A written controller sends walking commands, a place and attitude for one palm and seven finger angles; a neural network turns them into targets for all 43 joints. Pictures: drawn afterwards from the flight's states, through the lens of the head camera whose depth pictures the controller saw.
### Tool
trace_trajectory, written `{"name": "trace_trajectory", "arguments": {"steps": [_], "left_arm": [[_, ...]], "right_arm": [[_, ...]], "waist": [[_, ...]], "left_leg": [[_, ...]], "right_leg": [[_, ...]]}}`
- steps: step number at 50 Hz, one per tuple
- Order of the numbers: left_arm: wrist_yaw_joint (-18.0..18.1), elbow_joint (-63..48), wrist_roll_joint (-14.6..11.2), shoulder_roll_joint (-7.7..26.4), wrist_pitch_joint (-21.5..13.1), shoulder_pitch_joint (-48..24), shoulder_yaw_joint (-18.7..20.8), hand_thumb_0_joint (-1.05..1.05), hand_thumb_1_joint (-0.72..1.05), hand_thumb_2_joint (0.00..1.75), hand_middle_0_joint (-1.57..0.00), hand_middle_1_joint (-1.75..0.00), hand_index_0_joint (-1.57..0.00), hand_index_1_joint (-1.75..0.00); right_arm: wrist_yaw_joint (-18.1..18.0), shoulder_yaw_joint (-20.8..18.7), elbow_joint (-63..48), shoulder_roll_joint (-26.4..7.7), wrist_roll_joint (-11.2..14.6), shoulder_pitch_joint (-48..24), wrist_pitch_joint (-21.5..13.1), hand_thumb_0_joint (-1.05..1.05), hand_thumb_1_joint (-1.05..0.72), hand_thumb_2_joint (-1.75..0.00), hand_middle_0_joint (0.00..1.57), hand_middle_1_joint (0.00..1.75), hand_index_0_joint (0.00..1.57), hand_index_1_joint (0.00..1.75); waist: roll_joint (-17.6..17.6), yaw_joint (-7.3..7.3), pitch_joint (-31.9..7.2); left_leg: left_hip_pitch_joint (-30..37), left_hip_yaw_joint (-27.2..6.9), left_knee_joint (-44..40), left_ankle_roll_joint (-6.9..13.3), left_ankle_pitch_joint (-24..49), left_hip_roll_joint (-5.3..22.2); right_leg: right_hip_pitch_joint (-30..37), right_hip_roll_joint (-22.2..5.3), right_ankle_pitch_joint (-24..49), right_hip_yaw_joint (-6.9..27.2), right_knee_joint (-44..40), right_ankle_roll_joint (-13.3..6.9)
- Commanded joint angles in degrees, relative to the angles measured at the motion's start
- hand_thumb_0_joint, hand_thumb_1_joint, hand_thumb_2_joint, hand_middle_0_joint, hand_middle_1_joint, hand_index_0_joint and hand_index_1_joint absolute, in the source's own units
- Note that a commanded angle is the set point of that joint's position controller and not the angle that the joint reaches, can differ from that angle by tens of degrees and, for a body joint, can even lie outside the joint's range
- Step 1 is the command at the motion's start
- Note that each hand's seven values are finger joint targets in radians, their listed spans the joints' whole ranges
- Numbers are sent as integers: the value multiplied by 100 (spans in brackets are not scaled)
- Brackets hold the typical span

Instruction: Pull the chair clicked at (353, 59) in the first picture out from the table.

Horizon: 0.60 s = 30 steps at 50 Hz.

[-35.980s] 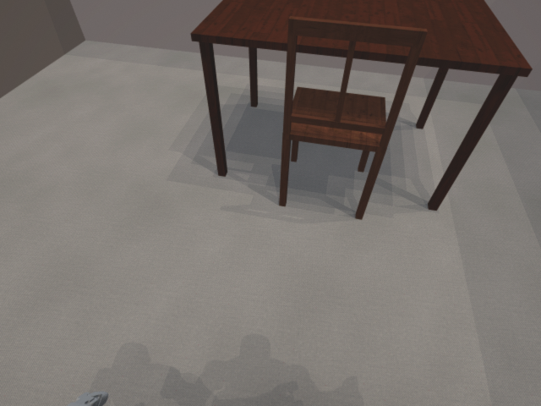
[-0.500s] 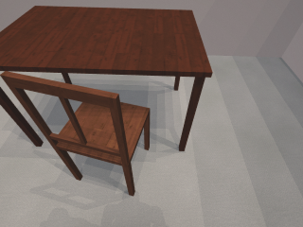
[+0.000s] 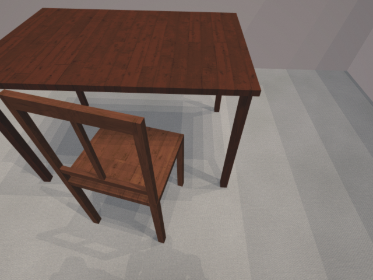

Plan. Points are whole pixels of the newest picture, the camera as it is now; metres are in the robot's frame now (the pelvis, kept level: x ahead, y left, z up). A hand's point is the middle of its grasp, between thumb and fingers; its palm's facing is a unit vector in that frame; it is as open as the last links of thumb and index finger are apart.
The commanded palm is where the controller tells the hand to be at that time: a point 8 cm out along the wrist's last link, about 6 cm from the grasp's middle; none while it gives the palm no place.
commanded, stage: look again from close up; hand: left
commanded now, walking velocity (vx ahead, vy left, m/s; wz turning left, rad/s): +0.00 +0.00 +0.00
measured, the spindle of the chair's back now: (90, 152) +0.49 +0.34 -0.10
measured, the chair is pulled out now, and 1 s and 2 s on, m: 0.16 0.16 0.16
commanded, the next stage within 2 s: shuffle to correct the standing spot in 1.24 s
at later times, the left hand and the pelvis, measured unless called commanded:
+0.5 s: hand out of the picture -0.02 +0.17 -0.18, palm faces +0.02 -0.98 -0.20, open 7.4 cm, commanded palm none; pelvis +0.00 +0.00 +0.00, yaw +0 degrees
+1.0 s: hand out of the picture -0.02 +0.18 -0.17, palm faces +0.02 -0.98 -0.22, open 7.4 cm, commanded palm none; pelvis +0.00 -0.01 +0.00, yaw +0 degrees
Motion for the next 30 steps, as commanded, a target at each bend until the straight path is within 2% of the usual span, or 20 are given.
{"name": "trace_trajectory", "arguments": {"steps": [1, 6, 14, 17, 30], "left_arm": [[50, -77, -13, 622, -32, 526, 132, 0, 90, 90, -20, -30, -20, -30], [53, -97, -12, 661, -43, 524, 149, 0, 90, 90, -20, -30, -20, -30], [49, -102, -19, 693, -46, 492, 153, 0, 90, 90, -20, -30, -20, -30], [51, -105, -14, 701, -49, 479, 160, 0, 90, 90, -20, -30, -20, -30], [28, -120, -18, 790, -37, 367, 182, 0, 90, 90, -20, -30, -20, -30]], "right_arm": [[-36, -84, -169, -645, -6, 210, -80, 0, -90, -90, 20, 30, 20, 30], [-44, -92, -175, -667, -6, 209, -93, 0, -90, -90, 20, 30, 20, 30], [-44, -90, -170, -701, -13, 172, -82, 0, -90, -90, 20, 30, 20, 30], [-48, -98, -190, -716, -15, 164, -86, 0, -90, -90, 20, 30, 20, 30], [-43, -91, -209, -803, -18, 102, -81, 0, -90, -90, 20, 30, 20, 30]], "waist": [[-83, 18, 299], [-83, 17, 178], [-44, 14, 253], [-68, 3, 161], [-39, 16, 309]], "left_leg": [[441, -586, -243, 136, 1004, 568], [490, -550, -173, 136, 1230, 578], [471, -546, -194, 119, 1120, 569], [523, -548, -159, 125, 1236, 576], [445, -596, -270, 112, 1018, 577]], "right_leg": [[-806, -608, 1092, 467, -479, -5], [-684, -631, 1444, 450, -436, -6], [-725, -638, 1382, 471, -464, -11], [-670, -643, 1557, 475, -441, -13], [-720, -631, 1147, 472, -540, -22]]}}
